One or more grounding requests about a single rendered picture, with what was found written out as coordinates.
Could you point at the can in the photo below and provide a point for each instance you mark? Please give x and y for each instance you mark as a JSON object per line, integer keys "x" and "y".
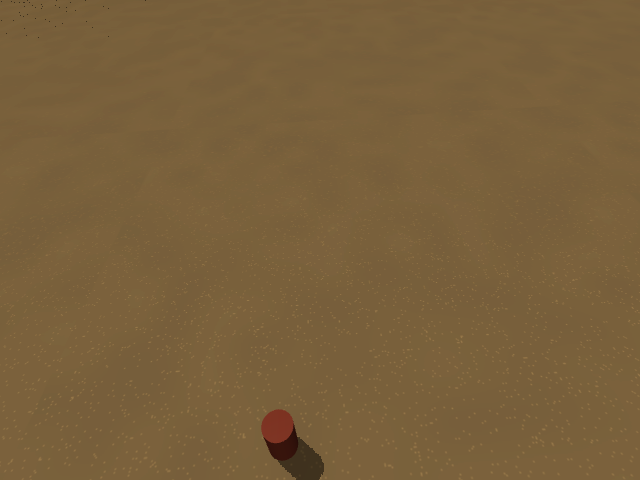
{"x": 280, "y": 435}

